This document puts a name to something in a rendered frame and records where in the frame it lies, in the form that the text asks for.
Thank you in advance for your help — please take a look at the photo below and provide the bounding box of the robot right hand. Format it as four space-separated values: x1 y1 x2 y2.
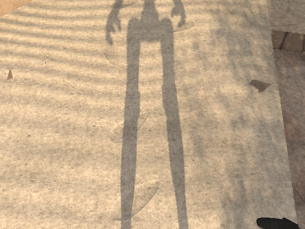
256 218 300 229

